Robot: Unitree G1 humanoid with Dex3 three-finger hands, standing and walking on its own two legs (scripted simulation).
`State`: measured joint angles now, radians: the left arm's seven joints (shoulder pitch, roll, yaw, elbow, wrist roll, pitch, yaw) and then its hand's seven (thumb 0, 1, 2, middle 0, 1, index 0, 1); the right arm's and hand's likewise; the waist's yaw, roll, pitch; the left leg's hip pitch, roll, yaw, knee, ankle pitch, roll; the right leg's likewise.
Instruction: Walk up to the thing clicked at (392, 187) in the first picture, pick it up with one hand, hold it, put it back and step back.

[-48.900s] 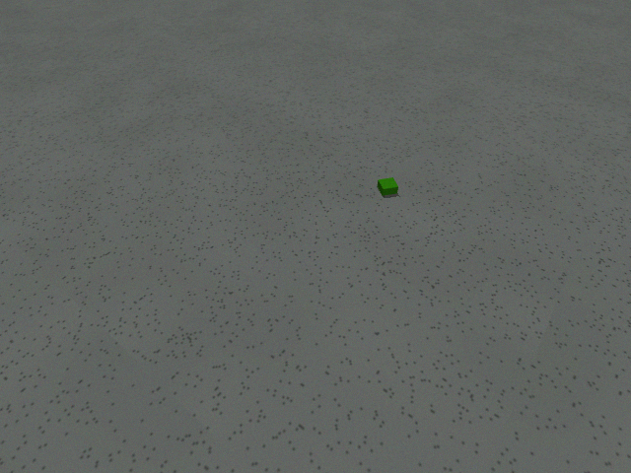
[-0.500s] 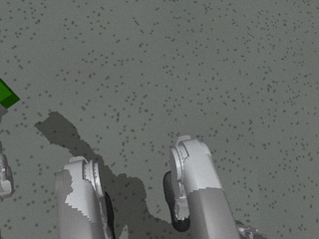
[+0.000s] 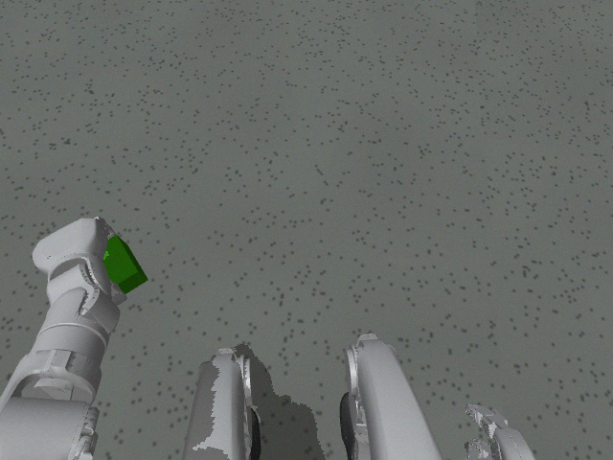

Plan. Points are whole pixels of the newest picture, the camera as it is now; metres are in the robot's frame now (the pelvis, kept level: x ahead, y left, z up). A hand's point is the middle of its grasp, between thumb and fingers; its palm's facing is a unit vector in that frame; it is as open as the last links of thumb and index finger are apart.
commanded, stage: lift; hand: left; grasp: from above
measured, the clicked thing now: (109, 271) +0.41 +0.28 -0.12
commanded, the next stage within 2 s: hold in 0.76 s
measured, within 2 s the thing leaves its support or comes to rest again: neither
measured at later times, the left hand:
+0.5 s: hand (47, 244) +0.38 +0.26 +0.07, palm faces -0.38 -0.31 -0.87, open 10.1 cm
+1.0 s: hand (16, 191) +0.40 +0.25 +0.13, palm faces -0.40 -0.25 -0.88, open 10.0 cm
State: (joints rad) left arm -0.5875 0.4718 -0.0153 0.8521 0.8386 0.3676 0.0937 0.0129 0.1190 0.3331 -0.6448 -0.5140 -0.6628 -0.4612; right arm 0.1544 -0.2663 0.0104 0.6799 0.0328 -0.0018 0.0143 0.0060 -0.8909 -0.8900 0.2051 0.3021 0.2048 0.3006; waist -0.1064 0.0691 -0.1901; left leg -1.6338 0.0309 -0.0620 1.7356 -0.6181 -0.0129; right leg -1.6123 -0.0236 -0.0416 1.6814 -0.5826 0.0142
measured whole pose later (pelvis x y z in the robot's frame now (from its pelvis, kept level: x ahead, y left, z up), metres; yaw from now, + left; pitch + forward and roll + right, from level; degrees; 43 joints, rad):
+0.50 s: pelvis +0.05 +0.00 +0.16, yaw +1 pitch +16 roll -2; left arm -0.51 0.32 -0.10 1.00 0.74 0.48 0.22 0.02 0.11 0.37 -0.59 -0.62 -0.61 -0.55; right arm 0.25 -0.24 0.01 0.82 0.05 -0.13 -0.07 0.01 -0.88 -0.89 0.21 0.30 0.21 0.30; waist -0.08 0.05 -0.12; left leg -0.90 0.05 -0.02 1.10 -0.48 -0.02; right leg -0.89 -0.01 -0.03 1.05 -0.44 0.01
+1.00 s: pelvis +0.09 +0.01 +0.21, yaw +1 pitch +10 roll -1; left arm -0.42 0.30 -0.16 0.93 0.82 0.40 0.17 0.01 0.15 0.25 -0.63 -0.53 -0.66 -0.45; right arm 0.28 -0.25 -0.02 0.79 0.04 -0.10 -0.03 0.01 -0.88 -0.88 0.21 0.30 0.21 0.30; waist -0.06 0.04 -0.09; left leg -0.54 0.03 0.01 0.76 -0.39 -0.01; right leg -0.54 -0.02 -0.01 0.73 -0.36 0.02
